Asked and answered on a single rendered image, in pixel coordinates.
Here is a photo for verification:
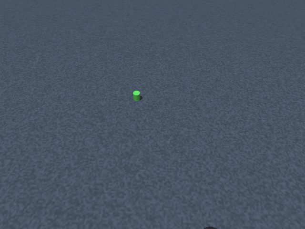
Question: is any tin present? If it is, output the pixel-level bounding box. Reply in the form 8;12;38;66
133;91;140;101

